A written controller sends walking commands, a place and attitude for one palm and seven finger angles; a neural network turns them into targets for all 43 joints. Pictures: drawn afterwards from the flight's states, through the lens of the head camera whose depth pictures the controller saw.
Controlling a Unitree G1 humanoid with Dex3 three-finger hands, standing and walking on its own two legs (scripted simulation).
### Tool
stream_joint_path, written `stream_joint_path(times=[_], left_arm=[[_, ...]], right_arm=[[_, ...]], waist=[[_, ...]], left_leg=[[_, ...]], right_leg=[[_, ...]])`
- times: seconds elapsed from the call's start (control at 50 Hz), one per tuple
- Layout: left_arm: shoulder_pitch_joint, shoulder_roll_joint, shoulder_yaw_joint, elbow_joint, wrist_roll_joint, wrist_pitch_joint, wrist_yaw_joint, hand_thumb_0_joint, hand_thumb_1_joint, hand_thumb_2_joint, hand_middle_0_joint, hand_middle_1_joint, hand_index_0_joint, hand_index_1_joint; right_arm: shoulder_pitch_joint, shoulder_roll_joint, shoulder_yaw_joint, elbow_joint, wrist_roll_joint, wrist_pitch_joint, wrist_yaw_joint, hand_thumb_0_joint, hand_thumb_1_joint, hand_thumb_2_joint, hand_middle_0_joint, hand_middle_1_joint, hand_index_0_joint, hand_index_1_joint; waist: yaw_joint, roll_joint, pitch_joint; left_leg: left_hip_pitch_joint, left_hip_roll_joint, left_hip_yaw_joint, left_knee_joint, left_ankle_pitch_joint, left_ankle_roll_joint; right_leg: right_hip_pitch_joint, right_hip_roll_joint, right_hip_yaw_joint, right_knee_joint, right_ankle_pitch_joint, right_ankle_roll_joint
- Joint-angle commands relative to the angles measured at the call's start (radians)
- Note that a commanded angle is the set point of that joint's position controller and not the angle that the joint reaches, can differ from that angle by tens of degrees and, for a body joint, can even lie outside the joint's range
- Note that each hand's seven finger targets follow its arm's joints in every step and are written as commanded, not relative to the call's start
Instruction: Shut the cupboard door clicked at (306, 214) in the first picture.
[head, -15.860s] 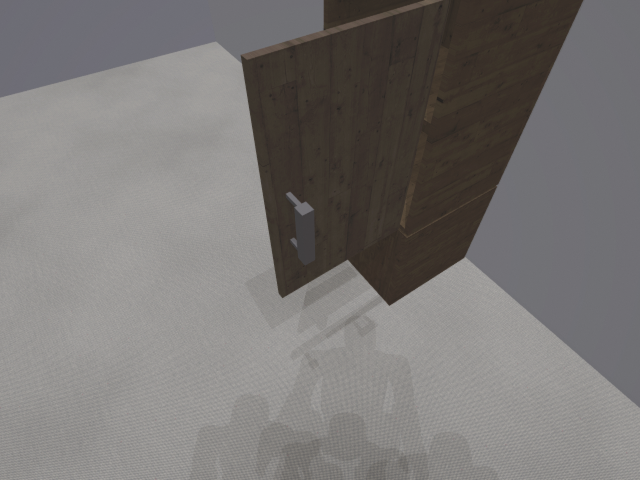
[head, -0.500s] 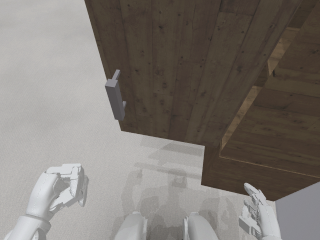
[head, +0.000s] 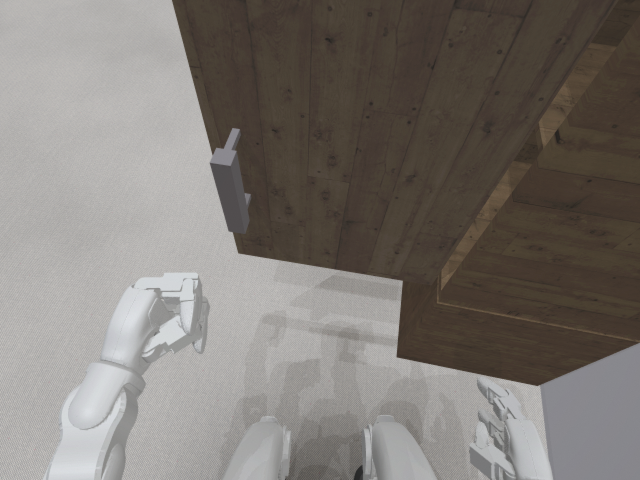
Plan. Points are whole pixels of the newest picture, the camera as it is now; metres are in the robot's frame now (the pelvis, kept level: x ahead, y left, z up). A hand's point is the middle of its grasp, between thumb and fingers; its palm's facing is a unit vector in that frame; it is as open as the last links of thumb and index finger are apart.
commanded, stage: bring the fist close to the handle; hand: left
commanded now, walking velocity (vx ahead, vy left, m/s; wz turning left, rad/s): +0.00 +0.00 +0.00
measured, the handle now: (236, 183) +0.50 +0.14 +0.04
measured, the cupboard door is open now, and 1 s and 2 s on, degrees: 92 92 80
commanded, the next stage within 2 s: push the door shut along its arc in 1.00 s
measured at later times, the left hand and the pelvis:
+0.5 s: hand (235, 265) +0.37 +0.12 +0.04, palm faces -0.17 -0.98 -0.04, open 3.1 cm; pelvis +0.02 -0.01 +0.01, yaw +0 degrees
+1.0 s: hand (237, 256) +0.38 +0.12 +0.04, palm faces -0.16 -0.99 -0.04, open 3.1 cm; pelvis +0.00 -0.02 +0.01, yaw +0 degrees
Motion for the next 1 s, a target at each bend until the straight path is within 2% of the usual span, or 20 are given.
stream_joint_path(times=[0.0,0.02,0.04,0.08,0.12,0.18,0.22,0.26,0.32,0.38,0.44,0.54,0.6,0.66,0.72,0.78,0.82,0.92,0.96,0.98], left_arm=[[-0.142,0.077,0.045,-0.152,0.000,-0.058,0.039,0.000,0.900,0.900,-1.300,-1.500,-1.300,-1.500],[-0.125,0.072,0.039,-0.122,0.004,-0.051,0.038,0.000,0.900,0.900,-1.300,-1.500,-1.300,-1.500],[-0.162,0.057,0.018,-0.104,0.012,-0.050,0.038,0.000,0.900,0.900,-1.300,-1.500,-1.300,-1.500],[-0.216,0.041,-0.007,-0.087,0.022,-0.052,0.041,0.000,0.900,0.900,-1.300,-1.500,-1.300,-1.500],[-0.260,0.071,0.020,-0.061,0.030,-0.058,0.051,0.000,0.900,0.900,-1.300,-1.500,-1.300,-1.500],[-0.351,0.058,0.010,-0.079,0.031,-0.087,0.065,0.000,0.900,0.900,-1.300,-1.500,-1.300,-1.500],[-0.387,0.101,0.057,-0.044,0.033,-0.103,0.081,0.000,0.900,0.900,-1.300,-1.500,-1.300,-1.500],[-0.384,0.089,0.060,-0.024,0.037,-0.118,0.088,0.000,0.900,0.900,-1.300,-1.500,-1.300,-1.500],[-0.420,0.084,0.053,0.031,0.045,-0.119,0.093,0.000,0.900,0.900,-1.300,-1.500,-1.300,-1.500],[-0.444,0.052,0.024,0.111,0.053,-0.102,0.079,0.000,0.900,0.900,-1.300,-1.500,-1.300,-1.500],[-0.514,0.064,0.037,0.147,0.053,-0.097,0.069,0.000,0.900,0.900,-1.300,-1.500,-1.300,-1.500],[-0.652,0.065,0.042,0.159,0.047,-0.130,0.075,0.000,0.900,0.900,-1.300,-1.500,-1.300,-1.500],[-0.662,0.100,0.089,0.233,0.053,-0.154,0.090,0.000,0.900,0.900,-1.300,-1.500,-1.300,-1.500],[-0.626,0.120,0.115,0.263,0.059,-0.160,0.085,0.000,0.900,0.900,-1.300,-1.500,-1.300,-1.500],[-0.600,0.134,0.127,0.304,0.053,-0.149,0.069,0.000,0.900,0.900,-1.300,-1.500,-1.300,-1.500],[-0.639,0.144,0.130,0.276,0.043,-0.157,0.050,0.000,0.900,0.900,-1.300,-1.500,-1.300,-1.500],[-0.683,0.134,0.113,0.285,0.033,-0.164,0.040,0.000,0.900,0.900,-1.300,-1.500,-1.300,-1.500],[-0.789,0.102,0.074,0.305,0.026,-0.196,0.023,0.000,0.900,0.900,-1.300,-1.500,-1.300,-1.500],[-0.785,0.133,0.109,0.337,0.029,-0.203,0.022,0.000,0.900,0.900,-1.300,-1.500,-1.300,-1.500],[-0.772,0.122,0.100,0.350,0.033,-0.202,0.022,0.000,0.900,0.900,-1.300,-1.500,-1.300,-1.500]], right_arm=[[-0.012,-0.149,-0.072,-0.139,-0.003,-0.037,0.000,0.000,-0.900,-0.900,0.200,0.300,0.200,0.300],[-0.003,-0.152,-0.072,-0.139,-0.005,-0.030,0.001,0.000,-0.900,-0.900,0.200,0.300,0.200,0.300],[0.000,-0.151,-0.071,-0.135,-0.004,-0.024,0.004,0.000,-0.900,-0.900,0.200,0.300,0.200,0.300],[0.002,-0.154,-0.073,-0.133,-0.003,-0.017,0.006,0.000,-0.900,-0.900,0.200,0.300,0.200,0.300],[0.013,-0.159,-0.077,-0.122,-0.006,-0.009,0.003,0.000,-0.900,-0.900,0.200,0.300,0.200,0.300],[0.007,-0.151,-0.077,-0.111,-0.009,-0.004,0.006,0.000,-0.900,-0.900,0.200,0.300,0.200,0.300],[0.015,-0.153,-0.076,-0.095,-0.014,0.005,0.005,0.000,-0.900,-0.900,0.200,0.300,0.200,0.300],[0.011,-0.145,-0.079,-0.092,-0.014,0.012,0.011,0.000,-0.900,-0.900,0.200,0.300,0.200,0.300],[0.023,-0.147,-0.080,-0.078,-0.016,0.027,0.019,0.000,-0.900,-0.900,0.200,0.300,0.200,0.300],[0.022,-0.144,-0.081,-0.076,-0.012,0.048,0.024,0.000,-0.900,-0.900,0.200,0.300,0.200,0.300],[0.036,-0.150,-0.085,-0.069,-0.011,0.062,0.022,0.000,-0.900,-0.900,0.200,0.300,0.200,0.300],[0.040,-0.146,-0.086,-0.052,-0.014,0.071,0.020,0.000,-0.900,-0.900,0.200,0.300,0.200,0.300],[0.036,-0.142,-0.085,-0.042,-0.015,0.077,0.023,0.000,-0.900,-0.900,0.200,0.300,0.200,0.300],[0.033,-0.139,-0.084,-0.051,-0.016,0.092,0.029,0.000,-0.900,-0.900,0.200,0.300,0.200,0.300],[0.037,-0.140,-0.082,-0.060,-0.013,0.107,0.031,0.000,-0.900,-0.900,0.200,0.300,0.200,0.300],[0.030,-0.141,-0.082,-0.064,-0.008,0.112,0.030,0.000,-0.900,-0.900,0.200,0.300,0.200,0.300],[0.030,-0.146,-0.081,-0.062,-0.006,0.110,0.022,0.000,-0.900,-0.900,0.200,0.300,0.200,0.300],[0.035,-0.150,-0.084,-0.035,-0.006,0.092,0.011,0.000,-0.900,-0.900,0.200,0.300,0.200,0.300],[0.040,-0.153,-0.084,-0.022,-0.007,0.091,0.010,0.000,-0.900,-0.900,0.200,0.300,0.200,0.300],[0.038,-0.153,-0.084,-0.025,-0.007,0.091,0.011,0.000,-0.900,-0.900,0.200,0.300,0.200,0.300]], waist=[[-0.001,0.037,-0.289],[0.001,0.030,-0.286],[-0.015,0.012,-0.277],[-0.023,0.013,-0.271],[-0.021,-0.001,-0.274],[-0.024,0.036,-0.326],[-0.016,0.023,-0.334],[-0.006,0.032,-0.365],[-0.011,0.043,-0.376],[-0.027,0.002,-0.352],[-0.036,-0.032,-0.364],[-0.045,-0.015,-0.401],[-0.033,-0.040,-0.386],[-0.009,-0.016,-0.413],[-0.008,-0.039,-0.399],[-0.018,-0.045,-0.396],[-0.038,-0.058,-0.354],[-0.063,-0.035,-0.340],[-0.049,-0.035,-0.360],[-0.047,-0.031,-0.362]], left_leg=[[0.240,0.024,-0.059,-0.275,0.249,-0.032],[0.236,0.025,-0.060,-0.273,0.273,-0.031],[0.237,0.026,-0.055,-0.269,0.279,-0.029],[0.236,0.027,-0.057,-0.273,0.251,-0.028],[0.232,0.028,-0.055,-0.266,0.274,-0.027],[0.274,0.027,-0.048,-0.256,0.311,-0.029],[0.263,0.025,-0.044,-0.248,0.334,-0.028],[0.282,0.026,-0.035,-0.244,0.376,-0.032],[0.280,0.026,-0.030,-0.233,0.417,-0.032],[0.242,0.025,-0.010,-0.227,0.383,-0.021],[0.223,0.024,-0.007,-0.219,0.393,-0.015],[0.241,0.023,-0.005,-0.204,0.406,-0.013],[0.191,0.018,0.007,-0.202,0.359,-0.012],[0.176,0.011,0.020,-0.209,0.352,-0.011],[0.132,0.009,0.031,-0.214,0.320,-0.006],[0.125,0.009,0.035,-0.219,0.285,-0.005],[0.115,0.011,0.030,-0.216,0.258,0.000],[0.144,0.014,0.016,-0.210,0.215,0.001],[0.147,0.013,0.012,-0.213,0.226,-0.002],[0.147,0.011,0.014,-0.216,0.229,-0.002]], right_leg=[[0.174,0.007,-0.031,-0.146,0.137,-0.048],[0.183,0.009,-0.032,-0.146,0.153,-0.051],[0.178,0.007,-0.031,-0.154,0.160,-0.048],[0.168,0.004,-0.029,-0.157,0.143,-0.047],[0.180,0.004,-0.026,-0.156,0.160,-0.050],[0.178,-0.002,-0.019,-0.153,0.182,-0.049],[0.199,0.001,-0.014,-0.149,0.204,-0.052],[0.214,-0.003,-0.011,-0.141,0.236,-0.051],[0.226,-0.003,-0.006,-0.134,0.279,-0.052],[0.248,-0.004,0.006,-0.153,0.292,-0.044],[0.282,-0.004,0.014,-0.154,0.332,-0.043],[0.276,-0.007,0.023,-0.148,0.351,-0.041],[0.296,-0.007,0.035,-0.154,0.322,-0.039],[0.333,-0.008,0.048,-0.153,0.329,-0.041],[0.376,-0.007,0.063,-0.170,0.323,-0.038],[0.382,-0.009,0.074,-0.189,0.286,-0.034],[0.360,-0.006,0.076,-0.204,0.251,-0.035],[0.278,-0.005,0.064,-0.205,0.177,-0.036],[0.283,-0.006,0.062,-0.197,0.182,-0.037],[0.277,-0.006,0.060,-0.193,0.187,-0.037]])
